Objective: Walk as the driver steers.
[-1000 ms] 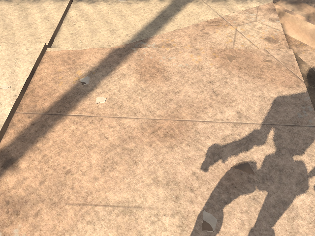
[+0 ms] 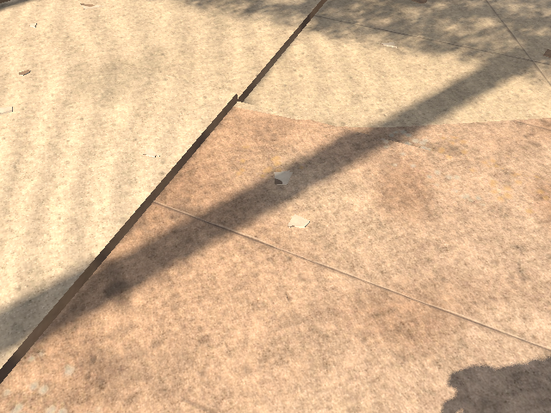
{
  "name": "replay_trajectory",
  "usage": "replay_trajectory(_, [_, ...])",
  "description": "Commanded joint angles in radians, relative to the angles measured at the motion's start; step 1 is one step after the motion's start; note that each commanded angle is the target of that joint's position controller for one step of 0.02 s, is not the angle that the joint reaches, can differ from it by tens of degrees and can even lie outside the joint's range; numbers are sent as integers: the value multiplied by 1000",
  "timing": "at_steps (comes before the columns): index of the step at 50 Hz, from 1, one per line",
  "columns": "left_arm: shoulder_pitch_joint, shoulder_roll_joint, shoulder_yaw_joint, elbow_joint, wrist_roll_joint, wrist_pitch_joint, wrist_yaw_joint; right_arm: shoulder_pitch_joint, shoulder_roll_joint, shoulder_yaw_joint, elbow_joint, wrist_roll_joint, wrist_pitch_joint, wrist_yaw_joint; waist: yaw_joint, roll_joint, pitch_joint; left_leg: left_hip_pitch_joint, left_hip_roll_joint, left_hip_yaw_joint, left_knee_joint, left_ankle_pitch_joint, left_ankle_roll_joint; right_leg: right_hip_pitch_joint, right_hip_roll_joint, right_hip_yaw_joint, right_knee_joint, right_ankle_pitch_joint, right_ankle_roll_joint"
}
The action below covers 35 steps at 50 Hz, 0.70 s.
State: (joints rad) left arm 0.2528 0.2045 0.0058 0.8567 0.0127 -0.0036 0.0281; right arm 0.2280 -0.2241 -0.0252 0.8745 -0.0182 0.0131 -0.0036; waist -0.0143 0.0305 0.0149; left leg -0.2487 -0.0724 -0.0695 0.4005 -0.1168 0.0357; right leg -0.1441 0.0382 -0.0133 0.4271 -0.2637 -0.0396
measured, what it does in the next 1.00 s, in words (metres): walks ahead, turning right: left foot, then right foot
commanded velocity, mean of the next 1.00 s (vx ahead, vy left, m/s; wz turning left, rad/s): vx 0.35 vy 0.00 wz -0.25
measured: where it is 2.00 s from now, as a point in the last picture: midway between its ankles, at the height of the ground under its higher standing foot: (319, 382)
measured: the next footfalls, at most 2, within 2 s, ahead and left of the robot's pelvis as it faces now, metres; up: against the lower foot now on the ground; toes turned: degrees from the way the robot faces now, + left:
left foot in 0.38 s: +0.15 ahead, +0.12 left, +0.00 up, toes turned +1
right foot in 0.88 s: +0.46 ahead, -0.07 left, +0.00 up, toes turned -19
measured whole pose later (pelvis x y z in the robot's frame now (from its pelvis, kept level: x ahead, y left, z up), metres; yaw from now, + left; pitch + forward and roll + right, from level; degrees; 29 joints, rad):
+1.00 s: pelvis +0.38 -0.01 -0.02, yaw -19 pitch -1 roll -1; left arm 0.19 0.26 0.08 0.92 0.01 -0.02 -0.01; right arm 0.26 -0.21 -0.03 0.93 -0.02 -0.09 0.00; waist 0.00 0.00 0.08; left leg -0.37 0.05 0.01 1.28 -0.33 0.03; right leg -0.32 0.15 -0.09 0.51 -0.19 -0.17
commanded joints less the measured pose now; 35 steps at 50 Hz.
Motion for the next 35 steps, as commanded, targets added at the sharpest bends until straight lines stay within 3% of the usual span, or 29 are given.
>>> replay_trajectory(1, [10,122,28,-22,-1,-7,3,22,-88,-18,3,7,-14,-8,0,-62,30,72,97,-101,-43,29,11,-86,-149,158,-148,17,-34])
replay_trajectory(4, [22,123,30,8,-1,-6,2,19,-83,-15,45,6,-15,-17,7,-30,22,73,107,-112,-61,62,11,-46,-141,143,-130,74,-36])
replay_trajectory(5, [40,121,30,23,1,-7,1,27,-78,-13,62,7,-15,-18,13,-32,-4,81,96,-104,-60,-10,14,-31,-134,142,-144,-25,-40])
replay_trajectory(7, [60,162,49,41,4,0,-2,13,-93,-20,71,0,-12,-16,29,-84,35,-12,36,-46,33,-247,32,-36,-145,197,-178,-318,-79])
replay_trajectory(9, [94,191,63,57,1,6,-2,-43,-85,-21,49,-9,-16,-4,51,-139,126,-180,8,44,167,-298,35,-23,-255,338,-282,-521,-156])
replay_trajectory(10, [97,194,69,66,1,2,0,-63,-71,-17,37,-17,-24,2,52,-152,165,-226,42,70,231,-260,33,-23,-318,395,-315,-523,-191])
replay_trajectory(12, [110,174,71,79,11,-17,-6,-88,-83,-21,21,-16,-43,11,54,-120,177,-297,88,66,301,-268,33,30,-353,416,-330,-400,-220])
replay_trajectory(16, [117,177,81,110,7,-48,-19,-92,-79,-27,14,-1,-73,25,43,-125,131,-197,81,120,192,-213,35,78,-283,269,-272,-135,-186])
replay_trajectory(18, [82,172,81,114,-3,-50,-24,28,-64,-32,52,0,-82,24,-27,-110,102,84,33,162,48,-122,40,-81,-224,183,-166,-17,-147])
replay_trajectory(19, [68,151,73,108,-2,-55,-25,155,-99,-48,94,-4,-89,14,-80,-55,53,298,46,105,7,-133,50,-208,-176,138,-38,55,-117])
replay_trajectory(20, [24,89,53,66,-10,-62,-33,313,-205,-76,118,-23,-99,-3,-151,151,-28,476,287,-222,-154,-382,108,-373,-62,22,282,-4,-62])
replay_trajectory(21, [19,86,54,37,-4,-61,-33,387,-285,-94,149,-18,-90,-6,-147,285,-38,482,472,-553,-283,-509,193,-537,47,-27,525,-285,-51])
replay_trajectory(22, [-4,143,69,51,13,-50,-30,283,-195,-70,123,-21,-82,-8,-89,78,39,379,459,-465,-253,-519,184,-559,-34,77,656,-242,-74])
replay_trajectory(23, [12,119,65,63,7,-52,-42,186,-152,-57,90,-15,-85,-6,-44,24,73,300,417,-365,-259,-449,155,-538,-69,100,667,-139,-80])
replay_trajectory(24, [30,99,62,78,2,-52,-50,132,-122,-47,75,-11,-91,-7,-14,13,83,262,375,-261,-279,-348,122,-511,-93,99,648,-68,-74])
replay_trajectory(26, [37,89,62,89,18,-38,-61,125,-88,-30,79,-7,-106,-15,1,32,71,255,321,-104,-285,-135,85,-491,-106,69,647,11,-51])
replay_trajectory(29, [-18,70,61,68,16,-22,-70,198,-87,-24,112,0,-119,-18,1,32,70,287,307,27,-262,147,76,-562,-104,36,668,81,-28])
replay_trajectory(35, [-237,30,36,-28,14,-21,-84,213,-66,-10,133,-2,-123,-24,-14,41,135,224,260,209,-266,381,62,-537,-80,-78,370,227,-13])
Velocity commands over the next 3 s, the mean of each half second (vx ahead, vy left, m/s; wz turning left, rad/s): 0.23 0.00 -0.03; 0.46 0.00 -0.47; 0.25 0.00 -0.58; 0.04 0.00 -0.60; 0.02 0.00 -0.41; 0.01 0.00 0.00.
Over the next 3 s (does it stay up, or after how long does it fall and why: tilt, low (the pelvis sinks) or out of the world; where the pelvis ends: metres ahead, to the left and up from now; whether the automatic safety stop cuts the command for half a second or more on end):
stays up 0.58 -0.07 0.00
